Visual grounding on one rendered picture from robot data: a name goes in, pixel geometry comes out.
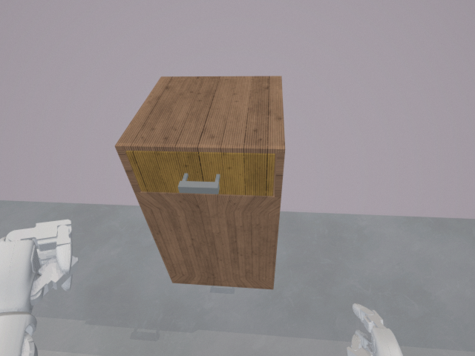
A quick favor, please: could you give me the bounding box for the drawer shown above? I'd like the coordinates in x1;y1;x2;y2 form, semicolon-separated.
126;151;275;196

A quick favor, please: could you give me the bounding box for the robot left hand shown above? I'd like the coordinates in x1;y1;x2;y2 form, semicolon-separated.
0;220;78;314

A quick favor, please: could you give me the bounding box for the left robot forearm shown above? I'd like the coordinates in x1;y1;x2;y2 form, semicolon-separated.
0;311;38;356

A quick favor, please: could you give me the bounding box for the robot right hand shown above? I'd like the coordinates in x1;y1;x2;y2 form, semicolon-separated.
347;303;403;356

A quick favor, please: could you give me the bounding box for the cabinet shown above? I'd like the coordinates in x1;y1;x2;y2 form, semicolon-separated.
115;76;285;289

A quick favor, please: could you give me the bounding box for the handle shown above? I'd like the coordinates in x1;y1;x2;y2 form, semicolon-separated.
178;173;220;194

